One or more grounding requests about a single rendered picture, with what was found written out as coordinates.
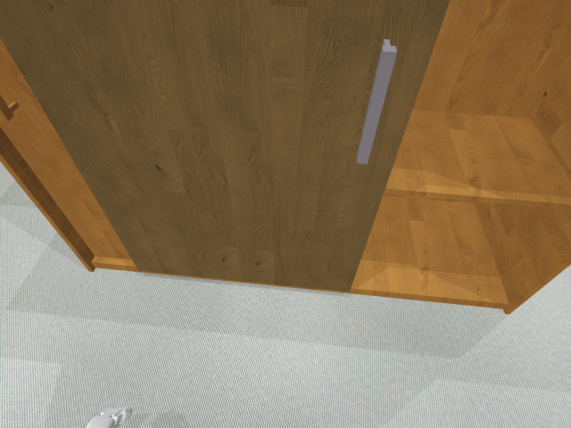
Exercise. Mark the wardrobe door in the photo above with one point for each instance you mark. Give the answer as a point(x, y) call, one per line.
point(35, 138)
point(220, 137)

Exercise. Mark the left robot hand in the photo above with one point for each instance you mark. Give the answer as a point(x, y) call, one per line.
point(111, 418)

